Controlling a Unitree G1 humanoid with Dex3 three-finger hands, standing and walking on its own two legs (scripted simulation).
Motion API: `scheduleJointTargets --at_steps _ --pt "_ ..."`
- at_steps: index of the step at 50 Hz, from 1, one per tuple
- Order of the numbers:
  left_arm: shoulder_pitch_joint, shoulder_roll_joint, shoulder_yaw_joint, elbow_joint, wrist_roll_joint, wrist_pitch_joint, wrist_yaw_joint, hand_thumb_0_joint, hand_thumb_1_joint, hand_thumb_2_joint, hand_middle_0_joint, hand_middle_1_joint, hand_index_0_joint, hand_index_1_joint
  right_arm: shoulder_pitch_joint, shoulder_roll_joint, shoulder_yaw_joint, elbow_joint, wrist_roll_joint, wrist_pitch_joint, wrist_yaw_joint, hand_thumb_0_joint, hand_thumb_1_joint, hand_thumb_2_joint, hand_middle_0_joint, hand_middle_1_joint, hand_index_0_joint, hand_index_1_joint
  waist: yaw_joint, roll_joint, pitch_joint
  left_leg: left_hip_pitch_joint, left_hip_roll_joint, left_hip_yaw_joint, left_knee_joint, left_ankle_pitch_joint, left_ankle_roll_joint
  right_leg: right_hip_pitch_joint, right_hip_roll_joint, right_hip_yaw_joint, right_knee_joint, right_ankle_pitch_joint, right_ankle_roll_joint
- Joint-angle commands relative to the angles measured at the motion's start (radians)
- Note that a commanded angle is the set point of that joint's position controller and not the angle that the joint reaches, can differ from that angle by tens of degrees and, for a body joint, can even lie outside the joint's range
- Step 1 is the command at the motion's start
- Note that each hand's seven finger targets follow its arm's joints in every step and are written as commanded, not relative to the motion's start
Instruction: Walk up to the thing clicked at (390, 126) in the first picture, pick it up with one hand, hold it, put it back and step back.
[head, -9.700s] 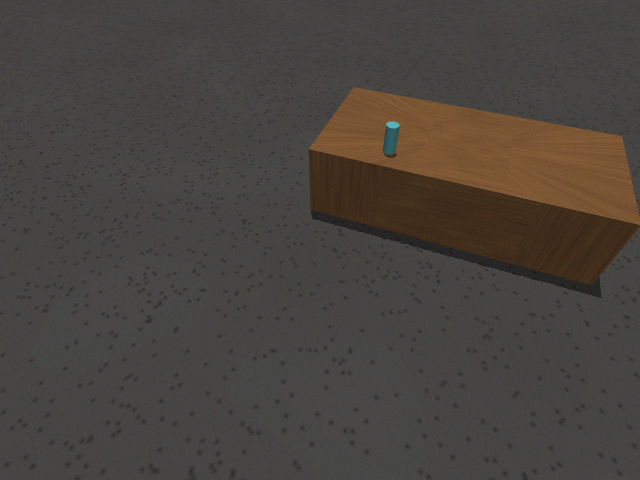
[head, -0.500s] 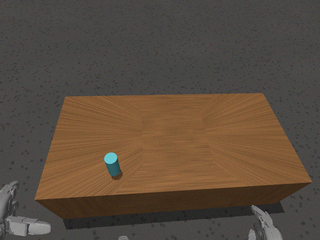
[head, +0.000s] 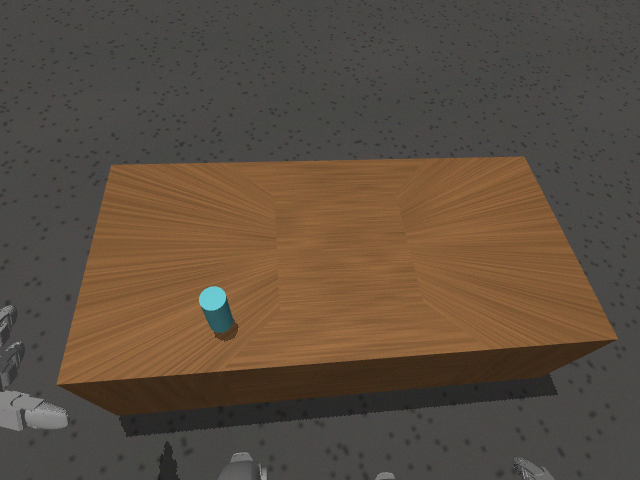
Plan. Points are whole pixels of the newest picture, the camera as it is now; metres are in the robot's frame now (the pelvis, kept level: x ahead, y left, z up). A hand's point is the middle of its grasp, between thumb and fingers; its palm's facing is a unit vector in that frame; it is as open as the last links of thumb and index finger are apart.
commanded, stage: go down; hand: left
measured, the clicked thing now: (217, 310) +0.48 +0.19 -0.32
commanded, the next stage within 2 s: none
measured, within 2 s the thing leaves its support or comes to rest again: neither
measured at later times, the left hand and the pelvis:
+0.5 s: hand (30, 325) +0.34 +0.36 -0.04, palm faces +0.17 -0.98 -0.14, open 17.1 cm; pelvis +0.00 +0.00 -0.01, yaw -1 degrees
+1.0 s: hand (27, 305) +0.37 +0.37 -0.04, palm faces +0.17 -0.98 -0.12, open 17.3 cm; pelvis -0.01 +0.01 -0.02, yaw -1 degrees
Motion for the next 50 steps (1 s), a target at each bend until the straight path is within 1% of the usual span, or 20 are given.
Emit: scheduleJointTargets --at_steps 1,3,6,8,9,10,13,16,18,22,27,28,29,33,35,37,38,39,42,50 --pt "-0.331 0.397 0.103 -0.115 -0.023 -0.109 -0.005 0.000 -0.442 0.091 -0.053 -0.011 -0.020 -0.037 0.064 -0.199 -0.081 -0.076 0.000 -0.032 -0.023 0.000 -0.908 -0.906 0.199 0.300 0.200 0.300 -0.024 0.159 -0.316 0.393 -0.030 -0.016 -0.117 0.288 0.029 -0.039 0.030 -0.016 -0.125 0.273 -0.052" --pt "-0.351 0.376 0.082 -0.031 -0.018 -0.127 -0.025 0.000 -0.425 0.091 -0.048 -0.014 -0.020 -0.034 0.053 -0.196 -0.076 -0.074 -0.003 -0.028 -0.022 0.000 -0.894 -0.902 0.200 0.300 0.200 0.300 -0.028 0.163 -0.264 0.355 -0.029 -0.024 -0.137 0.185 0.022 -0.075 0.032 -0.022 -0.125 0.191 -0.058" --pt "-0.359 0.399 0.086 0.040 -0.018 -0.142 -0.050 0.000 -0.419 0.073 -0.051 -0.016 -0.029 -0.031 0.052 -0.202 -0.072 -0.083 -0.003 -0.022 -0.017 0.000 -0.885 -0.898 0.200 0.300 0.200 0.300 -0.017 0.170 -0.267 0.340 -0.031 -0.021 -0.149 0.133 0.019 -0.074 0.033 -0.024 -0.134 0.158 -0.062" --pt "-0.355 0.426 0.102 0.074 -0.024 -0.152 -0.067 0.000 -0.416 0.071 -0.051 -0.015 -0.031 -0.028 0.048 -0.202 -0.064 -0.084 -0.005 -0.016 -0.012 0.000 -0.881 -0.897 0.200 0.300 0.200 0.300 -0.007 0.178 -0.281 0.332 -0.031 -0.021 -0.144 0.144 0.018 -0.068 0.032 -0.027 -0.128 0.165 -0.062" --pt "-0.400 0.456 0.116 0.041 -0.028 -0.162 -0.071 0.000 -0.435 0.066 -0.052 -0.018 -0.032 -0.031 0.051 -0.205 -0.064 -0.086 -0.005 -0.014 -0.011 0.000 -0.886 -0.898 0.200 0.300 0.200 0.300 -0.004 0.183 -0.330 0.349 -0.032 -0.019 -0.132 0.172 0.019 -0.060 0.032 -0.025 -0.127 0.184 -0.060" --pt "-0.351 0.447 0.118 0.131 -0.028 -0.159 -0.074 0.000 -0.435 0.058 -0.056 -0.016 -0.037 -0.027 0.051 -0.204 -0.059 -0.089 -0.004 -0.012 -0.009 0.000 -0.886 -0.897 0.200 0.300 0.200 0.300 -0.012 0.146 -0.305 0.330 -0.032 -0.017 -0.123 0.191 0.023 -0.057 0.034 -0.027 -0.126 0.200 -0.058" --pt "-0.405 0.477 0.144 0.100 -0.040 -0.195 -0.085 0.000 -0.446 0.071 -0.053 -0.021 -0.032 -0.035 0.046 -0.211 -0.058 -0.091 -0.005 -0.004 -0.004 0.000 -0.892 -0.900 0.200 0.300 0.200 0.300 -0.003 0.151 -0.335 0.326 -0.028 -0.021 -0.099 0.233 0.026 -0.083 0.034 -0.024 -0.104 0.221 -0.059" --pt "-0.392 0.492 0.169 0.111 -0.046 -0.218 -0.098 0.000 -0.419 0.081 -0.048 -0.002 -0.021 -0.022 0.063 -0.215 -0.057 -0.078 -0.010 0.005 -0.003 0.000 -0.897 -0.903 0.199 0.300 0.199 0.300 0.000 0.132 -0.402 0.357 -0.028 -0.017 -0.058 0.370 0.034 -0.055 0.030 -0.021 -0.090 0.331 -0.050" --pt "-0.420 0.518 0.185 0.085 -0.048 -0.236 -0.106 0.000 -0.439 0.072 -0.054 -0.004 -0.027 -0.025 0.066 -0.212 -0.055 -0.073 -0.014 0.007 0.000 0.000 -0.902 -0.904 0.200 0.300 0.200 0.300 0.005 0.151 -0.433 0.371 -0.027 -0.020 -0.044 0.405 0.034 -0.049 0.028 -0.019 -0.077 0.356 -0.048" --pt "-0.444 0.511 0.180 0.081 -0.046 -0.253 -0.115 0.000 -0.445 0.073 -0.053 0.000 -0.022 -0.018 0.071 -0.221 -0.064 -0.062 -0.017 0.018 0.001 0.000 -0.911 -0.907 0.199 0.300 0.199 0.300 -0.006 0.196 -0.448 0.422 -0.021 -0.034 -0.049 0.422 0.024 -0.101 0.029 -0.024 -0.069 0.330 -0.052" --pt "-0.461 0.532 0.187 0.074 -0.044 -0.257 -0.110 0.000 -0.460 0.074 -0.054 0.000 -0.024 -0.022 0.073 -0.217 -0.061 -0.055 -0.018 0.030 0.000 0.000 -0.918 -0.909 0.199 0.300 0.199 0.300 -0.001 0.211 -0.426 0.385 -0.025 -0.036 -0.055 0.363 0.022 -0.108 0.031 -0.026 -0.070 0.292 -0.058" --pt "-0.425 0.510 0.181 0.122 -0.048 -0.251 -0.113 0.000 -0.468 0.076 -0.052 0.000 -0.023 -0.021 0.068 -0.216 -0.059 -0.061 -0.016 0.030 -0.001 0.000 -0.917 -0.909 0.199 0.300 0.199 0.300 -0.006 0.177 -0.409 0.379 -0.023 -0.033 -0.057 0.357 0.026 -0.101 0.032 -0.027 -0.077 0.296 -0.055" --pt "-0.464 0.520 0.182 0.089 -0.050 -0.257 -0.113 0.000 -0.480 0.068 -0.053 -0.004 -0.028 -0.024 0.066 -0.220 -0.062 -0.062 -0.016 0.029 -0.001 0.000 -0.922 -0.909 0.199 0.300 0.199 0.300 -0.008 0.190 -0.395 0.363 -0.022 -0.041 -0.066 0.318 0.022 -0.119 0.035 -0.031 -0.070 0.264 -0.059" --pt "-0.465 0.512 0.177 0.119 -0.052 -0.260 -0.120 0.000 -0.459 0.079 -0.050 -0.007 -0.024 -0.027 0.068 -0.214 -0.057 -0.065 -0.015 0.034 0.001 0.000 -0.924 -0.910 0.199 0.300 0.199 0.300 -0.014 0.163 -0.386 0.338 -0.024 -0.032 -0.049 0.323 0.030 -0.116 0.032 -0.024 -0.074 0.283 -0.056" --pt "-0.465 0.515 0.179 0.136 -0.052 -0.260 -0.128 0.000 -0.504 0.062 -0.059 -0.010 -0.034 -0.030 0.078 -0.217 -0.056 -0.055 -0.018 0.035 0.002 0.000 -0.925 -0.910 0.199 0.300 0.199 0.300 -0.016 0.175 -0.405 0.347 -0.023 -0.038 -0.034 0.375 0.028 -0.123 0.032 -0.029 -0.059 0.311 -0.054" --pt "-0.490 0.514 0.173 0.132 -0.053 -0.265 -0.133 0.000 -0.514 0.063 -0.058 -0.008 -0.032 -0.029 0.076 -0.218 -0.055 -0.059 -0.019 0.034 0.005 0.000 -0.922 -0.909 0.199 0.300 0.199 0.300 -0.019 0.173 -0.406 0.355 -0.019 -0.040 -0.029 0.370 0.029 -0.143 0.032 -0.030 -0.054 0.299 -0.054" --pt "-0.495 0.525 0.182 0.136 -0.053 -0.269 -0.136 0.000 -0.594 0.084 -0.078 -0.030 -0.034 -0.071 0.080 -0.219 -0.053 -0.054 -0.020 0.037 0.005 0.000 -0.917 -0.908 0.199 0.300 0.199 0.300 -0.022 0.181 -0.417 0.362 -0.017 -0.047 -0.025 0.402 0.026 -0.146 0.032 -0.034 -0.043 0.311 -0.055" --pt "-0.496 0.522 0.183 0.150 -0.054 -0.270 -0.138 0.000 -0.514 0.067 -0.066 -0.012 -0.035 -0.037 0.076 -0.221 -0.052 -0.057 -0.021 0.036 0.008 0.000 -0.917 -0.907 0.199 0.300 0.199 0.300 -0.020 0.170 -0.411 0.350 -0.017 -0.049 -0.023 0.391 0.026 -0.155 0.032 -0.035 -0.040 0.300 -0.055" --pt "-0.553 0.549 0.186 0.123 -0.050 -0.286 -0.139 0.000 -0.493 0.070 -0.059 -0.012 -0.030 -0.035 0.068 -0.220 -0.052 -0.060 -0.022 0.038 0.007 0.000 -0.912 -0.906 0.199 0.300 0.200 0.300 -0.022 0.209 -0.403 0.336 -0.019 -0.045 -0.035 0.284 0.022 -0.183 0.034 -0.030 -0.038 0.232 -0.059" --pt "-0.588 0.589 0.210 0.145 -0.056 -0.297 -0.146 0.000 -0.459 0.067 -0.057 -0.008 -0.029 -0.029 0.074 -0.228 -0.040 -0.062 -0.027 0.042 0.006 0.000 -0.902 -0.903 0.200 0.300 0.200 0.300 -0.023 0.220 -0.445 0.336 -0.017 -0.058 -0.016 0.279 0.019 -0.200 0.036 -0.037 -0.014 0.223 -0.061"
